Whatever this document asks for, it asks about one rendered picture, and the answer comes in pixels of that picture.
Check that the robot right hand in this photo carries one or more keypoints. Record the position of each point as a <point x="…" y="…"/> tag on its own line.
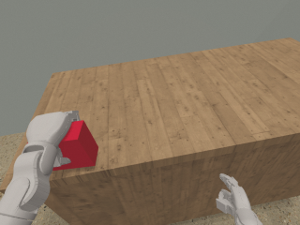
<point x="229" y="202"/>

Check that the sponge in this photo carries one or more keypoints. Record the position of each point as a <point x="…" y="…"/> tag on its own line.
<point x="79" y="146"/>

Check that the robot left forearm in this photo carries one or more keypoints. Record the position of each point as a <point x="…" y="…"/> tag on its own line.
<point x="30" y="184"/>

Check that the robot left hand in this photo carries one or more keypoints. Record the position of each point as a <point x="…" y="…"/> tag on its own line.
<point x="52" y="128"/>

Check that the table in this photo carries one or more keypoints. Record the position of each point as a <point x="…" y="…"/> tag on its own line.
<point x="167" y="127"/>

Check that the robot right forearm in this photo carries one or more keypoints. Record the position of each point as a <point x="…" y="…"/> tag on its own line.
<point x="245" y="216"/>

